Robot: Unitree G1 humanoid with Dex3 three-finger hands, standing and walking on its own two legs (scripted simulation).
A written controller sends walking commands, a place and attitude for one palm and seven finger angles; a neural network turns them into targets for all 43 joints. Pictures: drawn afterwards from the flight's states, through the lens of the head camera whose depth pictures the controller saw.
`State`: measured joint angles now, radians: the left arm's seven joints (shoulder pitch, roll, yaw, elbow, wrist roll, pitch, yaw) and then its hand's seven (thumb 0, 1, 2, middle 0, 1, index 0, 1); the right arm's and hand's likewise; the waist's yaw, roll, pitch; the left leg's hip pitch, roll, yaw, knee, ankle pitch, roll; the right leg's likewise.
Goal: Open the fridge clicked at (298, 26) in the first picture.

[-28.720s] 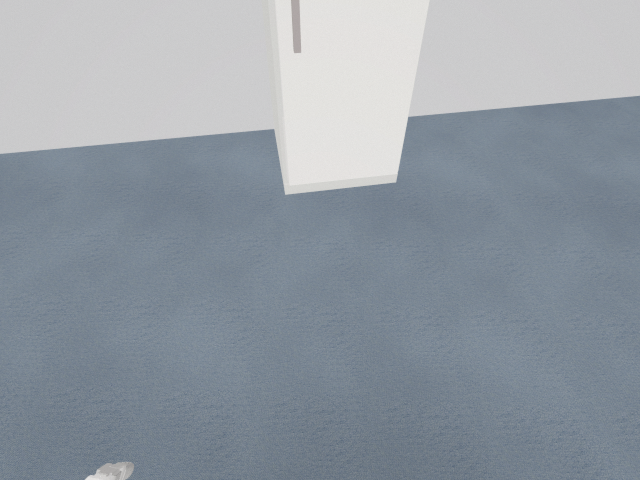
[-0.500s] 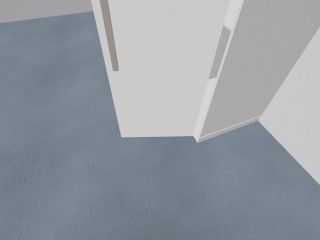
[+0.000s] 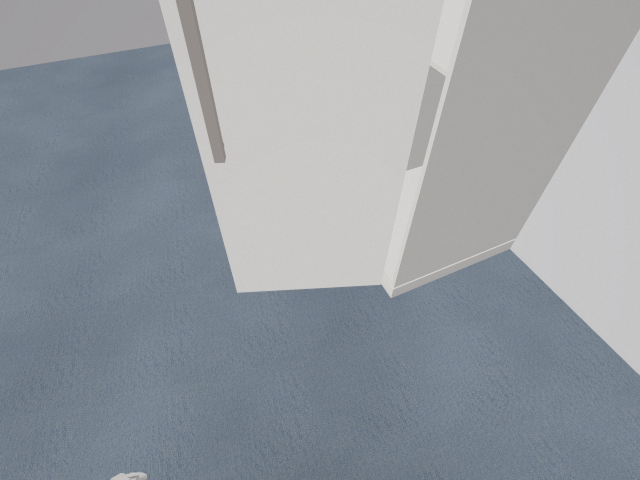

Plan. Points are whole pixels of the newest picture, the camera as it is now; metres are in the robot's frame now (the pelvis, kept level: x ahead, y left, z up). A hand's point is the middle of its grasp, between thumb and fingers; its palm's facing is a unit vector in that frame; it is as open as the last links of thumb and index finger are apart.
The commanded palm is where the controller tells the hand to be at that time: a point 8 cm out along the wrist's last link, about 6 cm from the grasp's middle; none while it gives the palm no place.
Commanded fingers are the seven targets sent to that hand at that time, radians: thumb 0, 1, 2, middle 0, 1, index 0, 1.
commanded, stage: look to check the result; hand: left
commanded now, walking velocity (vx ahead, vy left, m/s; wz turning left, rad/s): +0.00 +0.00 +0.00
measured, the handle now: (204, 76) +0.80 +0.26 +0.12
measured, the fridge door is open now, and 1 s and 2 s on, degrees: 69 69 69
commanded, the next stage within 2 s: stand and wait in 0.50 s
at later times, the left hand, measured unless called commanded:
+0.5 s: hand out of the picture +0.08 +0.23 -0.16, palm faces -0.03 -0.94 -0.33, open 7.3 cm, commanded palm none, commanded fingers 0.00 0.90 0.90 -0.20 -0.30 -0.20 -0.30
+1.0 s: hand out of the picture +0.09 +0.21 -0.16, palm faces -0.04 -0.95 -0.32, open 7.3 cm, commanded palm none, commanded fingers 0.00 0.90 0.90 -0.20 -0.30 -0.20 -0.30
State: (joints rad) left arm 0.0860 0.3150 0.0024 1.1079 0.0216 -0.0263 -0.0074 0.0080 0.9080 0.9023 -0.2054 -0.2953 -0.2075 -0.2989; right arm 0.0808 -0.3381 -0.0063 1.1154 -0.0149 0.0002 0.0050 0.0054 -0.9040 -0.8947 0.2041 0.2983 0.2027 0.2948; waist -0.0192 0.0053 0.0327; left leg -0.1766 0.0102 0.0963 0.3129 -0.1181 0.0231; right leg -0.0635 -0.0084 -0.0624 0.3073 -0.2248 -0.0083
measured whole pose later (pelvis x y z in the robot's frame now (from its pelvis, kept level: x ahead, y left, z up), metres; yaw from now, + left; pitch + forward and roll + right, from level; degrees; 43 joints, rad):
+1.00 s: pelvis +0.02 -0.02 +0.00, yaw -1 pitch -2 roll +0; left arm 0.13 0.31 0.01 1.13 0.02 -0.02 0.00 0.01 0.91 0.90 -0.21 -0.30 -0.21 -0.30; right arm 0.11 -0.32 0.00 1.13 -0.01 0.01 -0.01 0.01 -0.90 -0.89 0.20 0.30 0.20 0.29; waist -0.01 0.00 0.04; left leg -0.13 0.04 0.09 0.30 -0.14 -0.01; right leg -0.01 0.02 -0.06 0.27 -0.24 -0.04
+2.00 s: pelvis +0.01 -0.02 +0.00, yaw -1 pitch -2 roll +0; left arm 0.13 0.32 0.00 1.14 0.02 -0.02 0.00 0.01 0.91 0.90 -0.21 -0.30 -0.21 -0.30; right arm 0.10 -0.32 0.00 1.14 -0.01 0.01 -0.01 0.01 -0.90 -0.89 0.20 0.30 0.20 0.29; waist -0.01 0.00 0.05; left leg -0.14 0.04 0.10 0.29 -0.12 0.00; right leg -0.02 0.02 -0.05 0.26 -0.22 -0.03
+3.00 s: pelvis +0.01 -0.02 +0.00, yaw -1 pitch -2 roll +0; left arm 0.13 0.33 0.00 1.14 0.02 -0.02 0.00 0.01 0.91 0.90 -0.21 -0.30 -0.21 -0.30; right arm 0.10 -0.33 0.00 1.14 -0.01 0.01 0.00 0.01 -0.90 -0.89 0.20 0.30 0.20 0.29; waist -0.01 0.00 0.05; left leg -0.13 0.03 0.10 0.28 -0.12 0.00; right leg -0.01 0.02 -0.05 0.25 -0.21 -0.03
